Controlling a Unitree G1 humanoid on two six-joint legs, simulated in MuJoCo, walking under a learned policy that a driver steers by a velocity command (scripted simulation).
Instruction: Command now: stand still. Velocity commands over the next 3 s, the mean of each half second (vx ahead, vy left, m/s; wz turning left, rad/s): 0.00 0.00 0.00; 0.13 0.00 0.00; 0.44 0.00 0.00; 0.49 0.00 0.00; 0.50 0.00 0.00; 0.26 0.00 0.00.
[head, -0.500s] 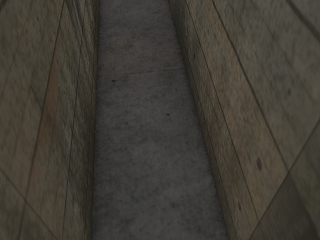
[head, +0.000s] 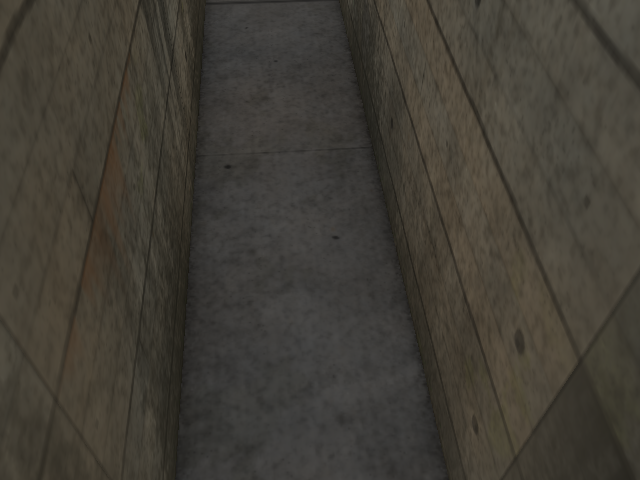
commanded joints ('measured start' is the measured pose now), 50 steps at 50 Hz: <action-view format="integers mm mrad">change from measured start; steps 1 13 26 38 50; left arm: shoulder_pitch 41 61 64 70 164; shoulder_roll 87 93 93 99 140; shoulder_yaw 18 21 22 26 43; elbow -35 -24 -28 -25 -29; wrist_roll -2 -2 -5 -3 -23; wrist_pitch -9 -10 -4 -5 -26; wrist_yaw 4 7 11 14 39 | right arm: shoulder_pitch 84 95 112 121 99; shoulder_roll -109 -101 -108 -110 -142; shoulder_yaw -23 -24 -24 -26 -40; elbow -26 -24 -10 0 1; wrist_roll -1 0 2 3 26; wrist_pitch -6 -6 -11 -5 -55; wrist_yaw -3 0 3 -4 -8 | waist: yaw -3 -3 5 -6 22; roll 18 6 8 9 -42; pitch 24 32 36 53 77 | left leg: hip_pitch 60 64 47 36 -167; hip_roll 100 94 95 72 49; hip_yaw -112 -106 -113 -106 -80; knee -68 -61 -66 -86 129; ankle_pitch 47 58 48 -177 -274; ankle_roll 22 22 18 25 61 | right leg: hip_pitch -91 -97 -80 -128 -101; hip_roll -53 -57 -53 -46 -71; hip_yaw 52 56 55 55 96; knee -71 -86 -85 -110 13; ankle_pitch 55 60 48 -121 -275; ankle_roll -45 -47 -45 -49 -115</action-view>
